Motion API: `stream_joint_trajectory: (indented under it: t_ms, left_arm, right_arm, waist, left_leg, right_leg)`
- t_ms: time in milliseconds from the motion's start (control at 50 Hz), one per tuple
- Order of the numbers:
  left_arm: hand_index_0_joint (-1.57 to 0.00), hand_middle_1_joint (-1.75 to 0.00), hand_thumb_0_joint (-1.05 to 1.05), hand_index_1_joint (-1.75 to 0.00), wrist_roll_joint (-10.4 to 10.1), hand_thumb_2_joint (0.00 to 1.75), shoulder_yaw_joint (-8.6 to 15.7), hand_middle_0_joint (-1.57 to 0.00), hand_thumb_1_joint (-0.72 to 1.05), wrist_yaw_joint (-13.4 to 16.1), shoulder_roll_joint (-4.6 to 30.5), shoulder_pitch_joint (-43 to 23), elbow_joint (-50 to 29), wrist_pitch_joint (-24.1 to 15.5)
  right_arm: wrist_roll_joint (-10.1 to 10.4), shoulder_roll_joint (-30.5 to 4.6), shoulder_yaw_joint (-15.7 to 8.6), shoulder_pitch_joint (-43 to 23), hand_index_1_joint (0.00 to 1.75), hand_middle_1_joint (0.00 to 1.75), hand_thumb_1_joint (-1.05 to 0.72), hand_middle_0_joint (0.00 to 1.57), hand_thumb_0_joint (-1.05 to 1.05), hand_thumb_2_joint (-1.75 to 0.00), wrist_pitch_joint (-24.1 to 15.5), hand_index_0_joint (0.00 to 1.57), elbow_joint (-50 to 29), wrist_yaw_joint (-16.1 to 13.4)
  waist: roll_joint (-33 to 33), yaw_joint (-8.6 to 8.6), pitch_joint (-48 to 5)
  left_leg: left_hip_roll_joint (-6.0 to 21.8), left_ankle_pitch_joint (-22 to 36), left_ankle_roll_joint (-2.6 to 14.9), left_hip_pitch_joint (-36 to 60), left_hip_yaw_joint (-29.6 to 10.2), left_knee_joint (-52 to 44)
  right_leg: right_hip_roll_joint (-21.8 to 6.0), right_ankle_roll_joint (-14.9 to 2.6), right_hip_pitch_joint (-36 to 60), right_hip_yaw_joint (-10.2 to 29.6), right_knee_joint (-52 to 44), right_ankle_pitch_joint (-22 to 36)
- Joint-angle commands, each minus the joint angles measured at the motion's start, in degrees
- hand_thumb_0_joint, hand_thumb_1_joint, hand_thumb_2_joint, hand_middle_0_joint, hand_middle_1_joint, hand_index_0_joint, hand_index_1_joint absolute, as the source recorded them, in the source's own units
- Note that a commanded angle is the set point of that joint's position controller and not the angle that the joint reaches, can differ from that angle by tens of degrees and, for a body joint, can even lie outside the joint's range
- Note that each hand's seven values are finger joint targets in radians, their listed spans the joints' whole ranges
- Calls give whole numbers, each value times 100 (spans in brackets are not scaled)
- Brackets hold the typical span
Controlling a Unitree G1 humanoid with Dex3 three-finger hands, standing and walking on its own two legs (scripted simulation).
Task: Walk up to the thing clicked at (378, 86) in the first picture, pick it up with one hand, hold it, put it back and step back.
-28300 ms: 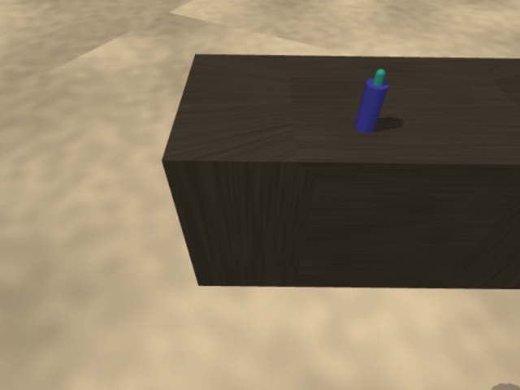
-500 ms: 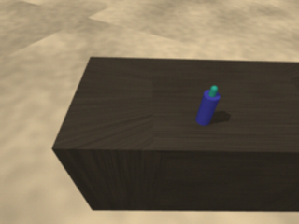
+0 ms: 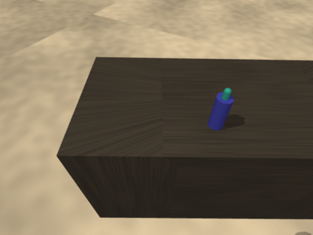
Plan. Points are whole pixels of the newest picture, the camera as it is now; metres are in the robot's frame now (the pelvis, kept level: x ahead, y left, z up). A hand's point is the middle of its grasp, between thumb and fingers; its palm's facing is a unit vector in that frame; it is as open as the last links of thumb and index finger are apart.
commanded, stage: stand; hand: right
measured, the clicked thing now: (221, 108) +0.52 -0.19 +0.01
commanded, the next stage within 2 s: step back in 1.40 s
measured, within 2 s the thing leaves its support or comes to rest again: neither
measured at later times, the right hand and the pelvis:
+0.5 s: hand out of the picture +0.09 -0.25 -0.16, palm faces -0.01 +0.94 -0.34, open 7.4 cm; pelvis +0.02 +0.00 +0.00, yaw +0 degrees
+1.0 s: hand out of the picture +0.10 -0.25 -0.15, palm faces -0.01 +0.94 -0.34, open 7.4 cm; pelvis +0.03 +0.00 +0.00, yaw +0 degrees
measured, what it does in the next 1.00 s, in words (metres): stands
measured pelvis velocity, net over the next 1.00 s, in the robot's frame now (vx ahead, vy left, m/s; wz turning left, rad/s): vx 0.03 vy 0.00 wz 0.00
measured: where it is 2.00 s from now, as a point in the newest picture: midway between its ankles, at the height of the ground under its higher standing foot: outside the picture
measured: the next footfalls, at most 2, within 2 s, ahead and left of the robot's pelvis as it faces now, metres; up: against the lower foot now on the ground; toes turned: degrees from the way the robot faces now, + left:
left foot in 1.92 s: -0.08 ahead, +0.12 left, +0.00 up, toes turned -1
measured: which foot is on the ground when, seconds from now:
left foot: down 0.00-1.00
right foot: down 0.00-1.00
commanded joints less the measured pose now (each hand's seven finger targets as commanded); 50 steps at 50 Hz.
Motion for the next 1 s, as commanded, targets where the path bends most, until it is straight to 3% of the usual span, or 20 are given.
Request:
stream_joint_trajectory:
  t_ms: [0, 140, 280, 500, 580, 660, 720, 760, 840, 980]
  left_arm:
    - [-20, -30, 0, -30, -33, 90, 182, -20, 90, 100, 1222, -229, -325, -123]
    - [-20, -30, 0, -30, -57, 90, 181, -20, 90, 117, 1216, -263, -329, -137]
    - [-20, -30, 0, -30, -91, 90, 200, -20, 90, 119, 1216, -342, -344, -111]
    - [-20, -30, 0, -30, -75, 90, 235, -20, 90, 113, 1240, -435, -353, -97]
    - [-20, -30, 0, -30, -72, 90, 240, -20, 90, 125, 1238, -504, -413, -116]
    - [-20, -30, 0, -30, -71, 90, 232, -20, 90, 122, 1242, -498, -406, -108]
    - [-20, -30, 0, -30, -79, 90, 236, -20, 90, 131, 1255, -519, -420, -100]
    - [-20, -30, 0, -30, -75, 90, 228, -20, 90, 132, 1245, -509, -409, -98]
    - [-20, -30, 0, -30, -70, 90, 237, -20, 90, 124, 1263, -457, -426, -99]
    - [-20, -30, 0, -30, -69, 90, 230, -20, 90, 132, 1262, -469, -413, -94]
  right_arm:
    - [-12, -1244, -239, -283, 30, 30, -90, 20, 0, -90, -134, 20, -305, -83]
    - [10, -1248, -214, -266, 30, 30, -90, 20, 0, -90, -146, 20, -268, -94]
    - [10, -1238, -199, -231, 30, 30, -90, 20, 0, -90, -147, 20, -235, -115]
    - [-3, -1259, -209, -305, 30, 30, -90, 20, 0, -90, -138, 20, -269, -110]
    - [4, -1269, -225, -343, 30, 30, -90, 20, 0, -90, -150, 20, -296, -112]
    - [3, -1247, -221, -318, 30, 30, -90, 20, 0, -90, -134, 20, -288, -117]
    - [12, -1248, -229, -358, 30, 30, -90, 20, 0, -90, -142, 20, -303, -119]
    - [10, -1260, -228, -363, 30, 30, -90, 20, 0, -90, -129, 20, -295, -116]
    - [3, -1270, -225, -344, 30, 30, -90, 20, 0, -90, -144, 20, -319, -120]
    - [12, -1264, -249, -354, 30, 30, -90, 20, 0, -90, -116, 20, -324, -107]
  waist:
    - [33, -18, -251]
    - [-11, -32, -447]
    - [-12, -10, -522]
    - [2, -17, -342]
    - [56, -21, -599]
    - [-7, -34, -556]
    - [32, -41, -603]
    - [-1, -27, -482]
    - [66, -18, -569]
    - [-16, -44, -377]
  left_leg:
    - [600, -483, 225, 11, -604, -539]
    - [609, 315, 217, 247, -508, -411]
    - [647, 770, 180, 325, -450, -402]
    - [628, 412, 152, 276, -465, -506]
    - [670, 955, 155, 451, -442, -414]
    - [651, 794, 163, 443, -423, -429]
    - [671, 990, 153, 473, -430, -431]
    - [652, 808, 149, 419, -446, -464]
    - [665, 957, 161, 478, -430, -460]
    - [647, 607, 165, 475, -465, -515]
  right_leg:
    - [-561, -245, -214, 525, -504, -105]
    - [-615, -205, 13, 491, -452, 683]
    - [-633, -211, 214, 445, -391, 1049]
    - [-624, -191, 140, 436, -550, 749]
    - [-658, -200, 278, 414, -473, 1209]
    - [-662, -202, 253, 416, -511, 1140]
    - [-657, -219, 300, 385, -437, 1273]
    - [-629, -189, 213, 363, -497, 1043]
    - [-665, -204, 268, 382, -476, 1231]
    - [-614, -199, 70, 356, -570, 785]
